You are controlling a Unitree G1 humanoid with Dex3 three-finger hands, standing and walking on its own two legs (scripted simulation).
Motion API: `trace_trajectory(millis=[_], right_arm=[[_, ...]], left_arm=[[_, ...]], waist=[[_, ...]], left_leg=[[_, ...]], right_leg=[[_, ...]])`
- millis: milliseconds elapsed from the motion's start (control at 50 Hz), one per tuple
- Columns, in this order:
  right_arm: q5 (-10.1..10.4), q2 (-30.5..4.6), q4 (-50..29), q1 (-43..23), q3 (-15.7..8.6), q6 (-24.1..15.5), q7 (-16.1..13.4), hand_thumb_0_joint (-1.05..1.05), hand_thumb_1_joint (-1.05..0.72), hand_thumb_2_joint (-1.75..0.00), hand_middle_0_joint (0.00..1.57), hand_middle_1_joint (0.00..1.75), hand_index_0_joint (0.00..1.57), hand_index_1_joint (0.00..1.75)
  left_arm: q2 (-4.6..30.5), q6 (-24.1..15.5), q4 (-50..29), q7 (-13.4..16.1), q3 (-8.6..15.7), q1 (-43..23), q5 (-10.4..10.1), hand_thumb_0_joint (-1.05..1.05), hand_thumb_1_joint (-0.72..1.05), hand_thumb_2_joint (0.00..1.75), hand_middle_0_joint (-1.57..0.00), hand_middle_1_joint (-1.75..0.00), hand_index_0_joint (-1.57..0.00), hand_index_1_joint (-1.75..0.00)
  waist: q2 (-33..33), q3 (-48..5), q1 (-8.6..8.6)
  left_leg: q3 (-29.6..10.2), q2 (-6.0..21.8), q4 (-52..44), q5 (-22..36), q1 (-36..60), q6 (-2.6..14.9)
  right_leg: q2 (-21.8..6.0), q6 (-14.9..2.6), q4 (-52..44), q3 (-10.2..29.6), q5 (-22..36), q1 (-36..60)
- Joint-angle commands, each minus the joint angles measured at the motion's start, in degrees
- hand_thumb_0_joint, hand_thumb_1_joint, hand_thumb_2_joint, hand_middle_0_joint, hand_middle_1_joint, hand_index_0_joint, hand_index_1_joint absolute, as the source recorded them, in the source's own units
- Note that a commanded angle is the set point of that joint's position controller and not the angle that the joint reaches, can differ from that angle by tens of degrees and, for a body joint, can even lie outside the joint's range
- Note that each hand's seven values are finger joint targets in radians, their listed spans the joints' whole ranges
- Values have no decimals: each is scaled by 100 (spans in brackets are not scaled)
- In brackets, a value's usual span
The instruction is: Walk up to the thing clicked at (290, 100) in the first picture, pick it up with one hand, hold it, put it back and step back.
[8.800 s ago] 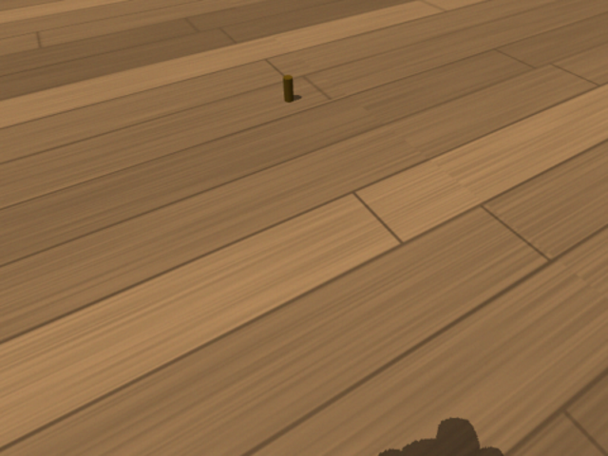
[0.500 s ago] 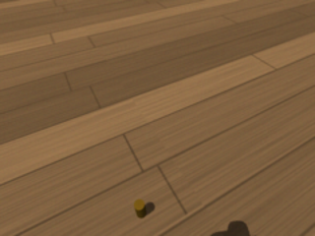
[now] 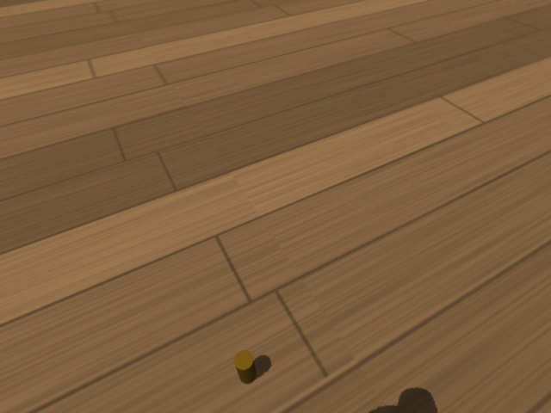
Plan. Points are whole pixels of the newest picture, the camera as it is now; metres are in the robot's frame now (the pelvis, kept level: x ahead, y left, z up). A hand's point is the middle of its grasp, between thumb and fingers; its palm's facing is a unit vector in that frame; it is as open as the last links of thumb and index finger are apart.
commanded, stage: go down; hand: left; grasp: from the side
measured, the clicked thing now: (245, 367) +0.40 +0.14 -0.71
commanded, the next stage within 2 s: none
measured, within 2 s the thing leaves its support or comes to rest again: neither
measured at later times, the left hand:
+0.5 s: hand out of the picture +0.15 +0.26 -0.18, palm faces +0.04 -0.94 -0.33, open 15.5 cm
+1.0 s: hand out of the picture +0.14 +0.27 -0.20, palm faces +0.06 -0.95 -0.31, open 17.4 cm
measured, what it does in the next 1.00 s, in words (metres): lowers itself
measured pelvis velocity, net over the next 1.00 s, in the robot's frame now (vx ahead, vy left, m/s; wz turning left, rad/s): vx -0.01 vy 0.00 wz -0.01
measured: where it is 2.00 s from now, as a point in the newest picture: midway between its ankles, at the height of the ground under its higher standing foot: outside the picture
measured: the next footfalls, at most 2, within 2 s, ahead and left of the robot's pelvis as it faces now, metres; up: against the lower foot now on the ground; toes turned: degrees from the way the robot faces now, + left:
none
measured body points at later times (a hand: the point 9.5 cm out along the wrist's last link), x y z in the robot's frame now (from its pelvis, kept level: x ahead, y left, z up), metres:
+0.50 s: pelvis -0.01 +0.00 -0.04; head +0.06 +0.01 +0.40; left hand +0.14 +0.31 -0.16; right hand +0.09 -0.26 -0.15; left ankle +0.00 +0.12 -0.75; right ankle -0.02 -0.13 -0.75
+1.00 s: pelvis -0.01 +0.00 -0.09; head +0.08 +0.02 +0.35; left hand +0.14 +0.32 -0.18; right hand +0.16 -0.25 -0.17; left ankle +0.00 +0.12 -0.75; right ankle -0.02 -0.13 -0.75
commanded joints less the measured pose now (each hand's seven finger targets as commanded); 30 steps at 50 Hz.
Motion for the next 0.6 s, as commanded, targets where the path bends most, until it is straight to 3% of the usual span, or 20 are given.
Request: trace_trajectory(millis=[0,20,40,60,80,100,140,180,200,300,320,380,420,460,480,500,520,540,560,580], right_arm=[[-10,-1228,-301,-279,-238,-122,-96,0,-90,-90,20,30,20,30],[-15,-1189,-304,-237,-229,-122,-93,0,-92,-89,21,29,20,29],[361,-258,-1939,-40,-33,-390,-217,0,-98,-92,20,30,20,30],[375,-405,-1613,261,-52,-367,-265,0,-98,-92,20,30,20,30],[403,-598,-1640,501,-154,-307,-327,0,-98,-92,20,30,20,30],[364,-614,-1733,588,-236,-280,-329,0,-97,-92,20,30,20,30],[251,-621,-2047,660,-385,-323,-345,0,-96,-92,20,30,20,30],[142,-505,-2226,920,-485,-344,-273,0,-94,-91,20,30,20,30],[144,-498,-2402,929,-509,-359,-259,0,-93,-91,20,30,20,30],[214,-384,-2997,685,-490,-426,-244,0,-89,-90,20,30,20,30],[208,-387,-3126,622,-495,-450,-239,0,-89,-90,20,30,20,30],[202,-328,-3270,721,-482,-550,-243,0,-87,-89,20,30,20,30],[197,-339,-3401,771,-513,-612,-270,0,-87,-89,20,30,20,30],[187,-283,-3478,820,-528,-708,-312,0,-86,-89,20,30,20,30],[182,-325,-3521,833,-530,-746,-329,0,-86,-89,20,30,20,30],[186,-323,-3540,853,-527,-784,-355,0,-85,-89,20,30,20,30],[176,-299,-3602,859,-532,-820,-376,0,-86,-89,20,30,20,30],[170,-318,-3604,882,-545,-848,-409,0,-86,-89,20,30,20,30],[172,-297,-3614,887,-522,-871,-427,0,-87,-89,20,30,20,30],[156,-329,-3622,859,-528,-909,-445,0,-85,-89,20,30,20,30]], left_arm=[[1203,-109,-308,76,245,-136,-25,0,90,90,-20,-30,-20,-30],[1238,-111,-300,74,257,-147,-21,0,82,82,-12,-22,-12,-22],[423,-655,-2310,179,338,-2158,-327,0,74,74,-4,-14,-4,-14],[586,-605,-2107,199,398,-2872,-347,0,66,66,0,-6,0,-6],[971,-366,-980,199,654,-1694,-226,0,58,58,-1,-4,-1,-4],[1138,-250,-605,130,803,-1470,-122,0,50,50,-1,-5,-1,-5],[1572,-293,-774,26,1161,-1837,76,0,34,34,-1,-5,-2,-5],[1261,-143,-485,-87,1293,-785,252,0,18,19,-2,-6,-2,-5],[1253,-91,-781,-108,1343,-669,267,0,14,18,-3,-6,-3,-6],[1098,413,-1362,-135,1439,-401,237,0,-15,12,-5,-6,-5,-6],[1229,472,-1603,-115,1531,-442,254,0,-23,11,-5,-7,-5,-7],[1072,572,-2058,-134,1528,-403,204,0,-36,9,-6,-8,-5,-8],[1169,634,-2319,-130,1659,-180,204,0,-40,9,-6,-8,-5,-8],[1134,606,-3145,-170,1565,-467,177,0,-46,6,-7,-7,-6,-8],[1079,682,-2919,-182,1629,-127,155,0,-48,6,-7,-8,-7,-8],[1147,737,-3100,-184,1691,-20,149,0,-50,5,-8,-8,-7,-8],[1057,745,-3563,-209,1558,-174,133,0,-52,5,-7,-7,-7,-8],[1171,812,-3537,-203,1706,93,145,0,-51,5,-7,-6,-6,-7],[963,888,-3695,-234,1541,164,110,0,-54,5,-8,-8,-7,-9],[1107,941,-3842,-234,1647,241,106,0,-55,4,-8,-7,-7,-8]], waist=[[5,-354,8],[-18,-355,-17],[201,115,-696],[111,-148,-550],[-276,6,-418],[-381,-214,-343],[-202,-952,-181],[96,-1400,55],[309,-1640,119],[182,-1335,20],[109,-1433,20],[92,-1483,-70],[193,-1622,-83],[313,-1868,-130],[230,-1875,-224],[231,-1841,-195],[263,-1994,-240],[251,-2093,-205],[245,-1988,-260],[455,-1955,-208]], left_leg=[[-504,714,-220,985,72,164],[-481,704,-219,992,38,165],[237,-85,141,136,-553,104],[217,-125,236,-23,-534,124],[212,-91,334,-66,-708,137],[188,-116,578,-7,-907,148],[155,-100,991,167,-1037,137],[154,-169,1358,451,-1368,84],[155,-174,1414,589,-1322,55],[73,-119,1597,255,-1821,57],[67,-100,1706,181,-1904,69],[61,-59,2078,-14,-2185,79],[47,-49,2318,-56,-2339,87],[40,-26,2537,-18,-2359,90],[23,-8,2649,20,-2405,94],[11,1,2726,-1,-2489,98],[-1,1,2833,58,-2506,107],[-7,8,2915,193,-2493,108],[-12,20,2969,205,-2537,107],[-38,39,2980,173,-2569,72]], right_leg=[[-668,-183,-252,518,804,11],[-686,-191,-238,518,826,33],[159,-165,192,137,495,-1387],[136,-167,256,85,316,-1139],[194,-167,272,14,137,-1156],[199,-190,448,10,96,-1266],[181,-204,918,54,309,-1293],[145,-239,1326,107,525,-1278],[160,-261,1425,113,604,-1237],[237,-266,1554,55,157,-1641],[245,-262,1656,58,76,-1743],[258,-240,2048,42,-123,-2156],[233,-234,2273,65,-151,-2365],[221,-218,2495,89,-80,-2540],[229,-206,2612,83,-24,-2628],[222,-205,2693,82,-55,-2705],[210,-199,2764,104,44,-2760],[202,-198,2833,97,164,-2710],[217,-192,2894,95,148,-2850],[235,-207,2994,66,44,-2952]])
